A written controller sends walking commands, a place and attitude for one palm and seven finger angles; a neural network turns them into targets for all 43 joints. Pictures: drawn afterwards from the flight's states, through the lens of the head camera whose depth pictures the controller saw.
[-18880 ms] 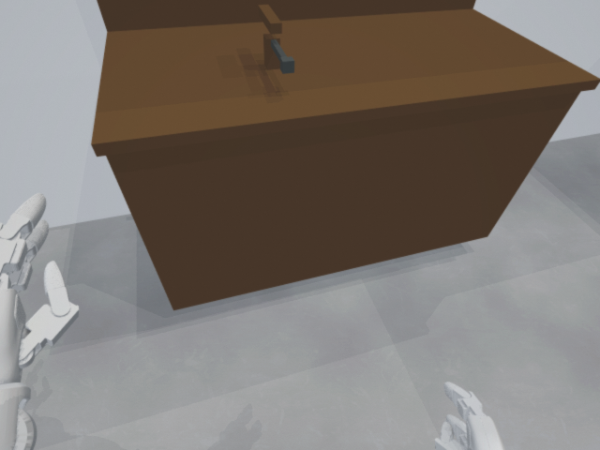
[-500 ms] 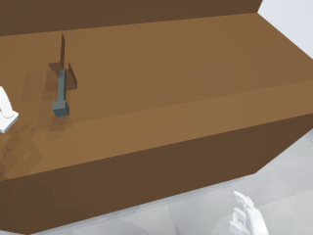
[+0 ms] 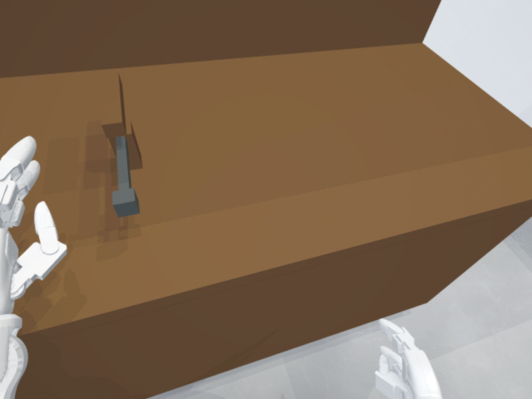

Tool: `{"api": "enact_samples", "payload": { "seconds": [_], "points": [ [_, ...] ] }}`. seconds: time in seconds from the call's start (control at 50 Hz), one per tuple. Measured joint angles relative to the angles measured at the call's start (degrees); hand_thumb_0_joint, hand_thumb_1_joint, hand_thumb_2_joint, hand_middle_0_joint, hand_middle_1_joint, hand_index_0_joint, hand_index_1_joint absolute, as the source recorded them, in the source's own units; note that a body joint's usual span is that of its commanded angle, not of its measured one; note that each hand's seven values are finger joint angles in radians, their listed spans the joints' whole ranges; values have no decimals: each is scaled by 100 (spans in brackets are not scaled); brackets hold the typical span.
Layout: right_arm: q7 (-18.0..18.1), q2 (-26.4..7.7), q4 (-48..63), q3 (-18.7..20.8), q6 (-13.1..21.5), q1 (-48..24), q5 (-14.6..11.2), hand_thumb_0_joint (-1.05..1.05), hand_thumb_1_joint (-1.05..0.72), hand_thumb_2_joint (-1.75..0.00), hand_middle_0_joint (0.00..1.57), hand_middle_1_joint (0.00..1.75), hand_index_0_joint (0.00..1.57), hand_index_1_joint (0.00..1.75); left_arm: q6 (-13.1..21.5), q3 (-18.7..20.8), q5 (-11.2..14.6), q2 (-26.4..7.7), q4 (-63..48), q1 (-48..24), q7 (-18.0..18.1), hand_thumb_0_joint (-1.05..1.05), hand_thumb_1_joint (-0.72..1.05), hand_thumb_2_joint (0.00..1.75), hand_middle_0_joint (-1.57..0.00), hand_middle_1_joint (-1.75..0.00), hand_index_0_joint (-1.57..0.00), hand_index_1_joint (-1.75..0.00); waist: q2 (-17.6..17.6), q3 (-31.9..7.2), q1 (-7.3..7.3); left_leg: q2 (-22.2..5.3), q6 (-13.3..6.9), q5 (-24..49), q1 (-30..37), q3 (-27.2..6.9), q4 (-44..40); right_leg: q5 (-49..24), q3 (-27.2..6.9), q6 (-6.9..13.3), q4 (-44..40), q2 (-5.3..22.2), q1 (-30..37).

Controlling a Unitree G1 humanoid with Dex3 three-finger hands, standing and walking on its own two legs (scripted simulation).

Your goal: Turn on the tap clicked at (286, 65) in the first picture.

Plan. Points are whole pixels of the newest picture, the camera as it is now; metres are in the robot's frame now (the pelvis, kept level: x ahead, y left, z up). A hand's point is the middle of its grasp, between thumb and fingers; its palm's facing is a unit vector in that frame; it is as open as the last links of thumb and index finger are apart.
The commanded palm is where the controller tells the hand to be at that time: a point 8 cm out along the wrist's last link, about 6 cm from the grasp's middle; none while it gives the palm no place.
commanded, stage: come to a stop and stand still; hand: left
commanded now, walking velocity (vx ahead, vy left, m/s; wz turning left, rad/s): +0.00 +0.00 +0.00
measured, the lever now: (126, 202) +0.33 +0.24 +0.11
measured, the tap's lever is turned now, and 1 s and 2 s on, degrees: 0 0 0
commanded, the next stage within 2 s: look again from close up in 0.16 s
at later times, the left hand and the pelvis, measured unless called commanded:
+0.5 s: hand (65, 261) +0.21 +0.24 +0.16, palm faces +0.40 -0.85 -0.34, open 7.4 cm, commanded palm +0.15 +0.27 +0.18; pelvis -0.01 -0.01 +0.00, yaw +1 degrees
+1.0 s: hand (103, 266) +0.21 +0.20 +0.16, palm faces +0.39 -0.86 -0.33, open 7.4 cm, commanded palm +0.15 +0.23 +0.18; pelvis -0.01 -0.05 +0.00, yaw +0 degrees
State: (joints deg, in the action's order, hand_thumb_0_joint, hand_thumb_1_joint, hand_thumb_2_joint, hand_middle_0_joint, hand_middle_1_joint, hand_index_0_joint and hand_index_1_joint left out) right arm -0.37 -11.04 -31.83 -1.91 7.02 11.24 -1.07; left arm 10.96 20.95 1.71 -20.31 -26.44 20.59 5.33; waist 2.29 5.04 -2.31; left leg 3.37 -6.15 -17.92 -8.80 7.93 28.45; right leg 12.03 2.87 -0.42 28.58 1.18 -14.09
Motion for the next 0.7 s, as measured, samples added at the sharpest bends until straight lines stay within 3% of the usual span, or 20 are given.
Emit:
{"api": "enact_samples", "payload": {
  "seconds": [0.38, 0.7],
  "points": [
    [68, 8, 13, -37, -182, 27, -3, 1, -90, -90, 21, 30, 20, 30, -79, -79, 46, 11, 80, 134, 37, 1, 89, 90, -21, -30, -21, -30, -131, -85, 11, -91, 106, 92, -1, -109, -85, -230, 118, 28, -400, -90, 172],
    [182, -58, -55, 35, -143, 89, -6, 1, -90, -90, 21, 30, 20, 30, -65, -116, 83, -22, 107, 233, 78, 1, 89, 90, -21, -30, -21, -30, -89, -180, 71, -149, 160, 236, -2, -85, -193, -356, 104, 126, -484, -154, 147]
  ]
}}
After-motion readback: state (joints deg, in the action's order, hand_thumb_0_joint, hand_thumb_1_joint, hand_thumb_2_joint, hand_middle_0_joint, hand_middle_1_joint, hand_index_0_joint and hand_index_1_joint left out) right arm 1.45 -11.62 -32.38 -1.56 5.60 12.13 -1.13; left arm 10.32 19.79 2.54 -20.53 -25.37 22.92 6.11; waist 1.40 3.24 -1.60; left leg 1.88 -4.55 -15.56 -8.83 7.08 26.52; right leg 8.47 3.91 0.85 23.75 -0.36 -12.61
